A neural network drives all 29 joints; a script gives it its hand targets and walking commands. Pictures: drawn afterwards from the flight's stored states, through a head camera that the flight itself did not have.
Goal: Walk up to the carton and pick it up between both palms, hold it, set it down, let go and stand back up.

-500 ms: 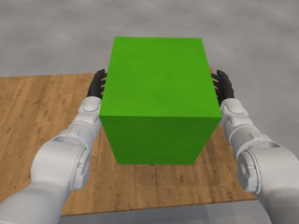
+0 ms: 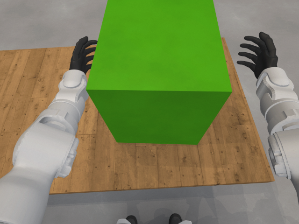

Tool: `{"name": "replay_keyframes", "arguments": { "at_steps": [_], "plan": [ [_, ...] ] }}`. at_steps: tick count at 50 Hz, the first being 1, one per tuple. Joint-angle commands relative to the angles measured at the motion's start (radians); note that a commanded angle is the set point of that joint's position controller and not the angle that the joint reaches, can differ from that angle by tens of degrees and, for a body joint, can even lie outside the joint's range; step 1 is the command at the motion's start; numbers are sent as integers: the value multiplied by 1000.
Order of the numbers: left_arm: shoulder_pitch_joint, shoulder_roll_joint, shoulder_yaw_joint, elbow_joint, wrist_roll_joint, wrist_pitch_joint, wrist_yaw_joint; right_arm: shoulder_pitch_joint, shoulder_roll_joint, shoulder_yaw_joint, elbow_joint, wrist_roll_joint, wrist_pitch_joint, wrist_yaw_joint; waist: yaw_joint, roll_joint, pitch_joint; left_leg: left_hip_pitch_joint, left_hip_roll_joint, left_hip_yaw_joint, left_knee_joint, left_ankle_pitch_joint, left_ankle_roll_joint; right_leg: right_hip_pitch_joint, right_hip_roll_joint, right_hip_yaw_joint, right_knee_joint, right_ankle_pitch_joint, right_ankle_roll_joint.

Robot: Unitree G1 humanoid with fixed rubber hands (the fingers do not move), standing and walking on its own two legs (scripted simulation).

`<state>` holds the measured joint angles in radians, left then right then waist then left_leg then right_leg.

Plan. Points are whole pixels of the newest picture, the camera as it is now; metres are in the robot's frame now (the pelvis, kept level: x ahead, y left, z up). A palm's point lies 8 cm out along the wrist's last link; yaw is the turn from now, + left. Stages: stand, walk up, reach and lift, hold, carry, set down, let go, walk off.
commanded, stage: set down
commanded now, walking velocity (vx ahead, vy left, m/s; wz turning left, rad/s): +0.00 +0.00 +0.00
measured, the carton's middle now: (157, 79) +0.50 +0.01 +0.04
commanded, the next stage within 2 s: none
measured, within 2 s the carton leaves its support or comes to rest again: neither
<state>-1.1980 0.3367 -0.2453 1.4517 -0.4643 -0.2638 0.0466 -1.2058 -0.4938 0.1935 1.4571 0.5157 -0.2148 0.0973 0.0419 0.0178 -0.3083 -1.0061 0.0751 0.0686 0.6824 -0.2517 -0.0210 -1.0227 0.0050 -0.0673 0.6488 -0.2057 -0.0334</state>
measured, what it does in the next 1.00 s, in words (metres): stands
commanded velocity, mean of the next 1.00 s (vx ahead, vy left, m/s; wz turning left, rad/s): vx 0.00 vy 0.00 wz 0.00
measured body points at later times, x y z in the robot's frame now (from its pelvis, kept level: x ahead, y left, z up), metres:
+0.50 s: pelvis +0.01 +0.00 +0.03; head +0.08 +0.02 +0.47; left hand +0.50 +0.25 +0.18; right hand +0.51 -0.24 +0.22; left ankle +0.01 +0.13 -0.70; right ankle +0.03 -0.10 -0.70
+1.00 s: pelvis +0.02 +0.01 +0.04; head +0.08 +0.01 +0.49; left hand +0.50 +0.22 +0.21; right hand +0.50 -0.25 +0.22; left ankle +0.01 +0.13 -0.70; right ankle +0.03 -0.10 -0.70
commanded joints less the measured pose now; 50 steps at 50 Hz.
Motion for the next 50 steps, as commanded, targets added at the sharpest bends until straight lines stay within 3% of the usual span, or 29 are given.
{"name": "replay_keyframes", "arguments": {
  "at_steps": [1, 5, 8, 11, 15, 22, 26, 30, 36, 42, 46, 50],
  "plan": [
    [-427, 187, 57, -183, 45, 14, -16, -445, -214, -24, -190, -1, -24, -25, -33, -126, -852, 318, -68, 0, -10, 361, -27, 691, 24, 30, 9, 552, 87],
    [-389, 206, 110, -170, 98, 75, -28, -435, -212, -21, -174, 0, 5, -43, -40, -171, -733, 294, -81, -8, -62, 344, -10, 805, 18, 41, -20, 629, 104],
    [-385, 220, 129, -150, 118, 103, -32, -431, -195, -2, -143, 15, 27, -43, -35, -165, -647, 307, -87, -12, -103, 332, -4, 833, 15, 50, -44, 627, 108],
    [-402, 219, 118, -129, 116, 120, -31, -438, -177, 20, -108, 36, 52, -32, -26, -126, -572, 356, -86, -14, -135, 323, -6, 804, 15, 51, -77, 565, 100],
    [-440, 195, 56, -118, 82, 139, -26, -451, -170, 36, -55, 55, 93, -9, -18, -57, -493, 470, -73, -14, -160, 315, -17, 682, 20, 36, -133, 388, 77],
    [-497, 158, -18, -179, 40, 186, -10, -470, -201, 9, -11, 42, 145, 21, -34, 28, -446, 660, -51, -35, -165, 345, -44, 517, 32, 8, -197, 218, 42],
    [-531, 158, -11, -280, 44, 235, 13, -501, -250, -39, -68, 23, 167, 26, -41, 53, -519, 743, -43, -49, -159, 414, -60, 503, 44, 1, -211, 250, 40],
    [-526, 168, 34, -362, 74, 313, 27, -505, -283, -68, -138, 6, 206, 23, -35, 39, -564, 773, -43, -50, -165, 458, -60, 562, 52, 5, -223, 330, 46],
    [-440, 210, 151, -389, 151, 418, 16, -467, -269, -61, -220, 1, 273, 3, -12, -54, -507, 676, -64, -33, -215, 415, -28, 777, 45, 36, -223, 488, 68],
    [-354, 225, 219, -413, 179, 442, -2, -413, -220, -14, -312, 13, 297, -20, 0, -132, -433, 602, -86, -22, -261, 370, 1, 941, 35, 60, -206, 605, 86],
    [-297, 213, 234, -469, 184, 427, -10, -349, -208, 2, -356, 27, 286, -24, 2, -124, -416, 624, -89, -24, -267, 382, 5, 967, 34, 63, -202, 630, 82],
    [-248, 198, 240, -555, 194, 416, -14, -275, -215, -17, -383, 27, 266, -24, -7, -77, -408, 695, -85, -32, -258, 402, -2, 924, 41, 55, -215, 581, 73]
  ]
}}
